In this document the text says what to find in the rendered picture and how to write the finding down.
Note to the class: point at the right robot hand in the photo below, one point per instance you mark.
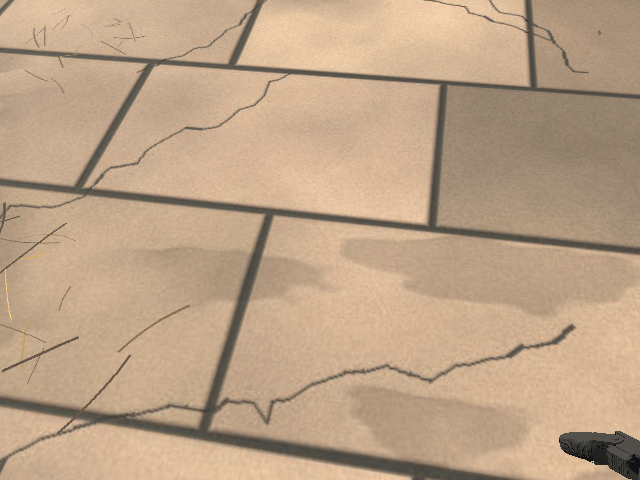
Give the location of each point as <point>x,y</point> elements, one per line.
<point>619,451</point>

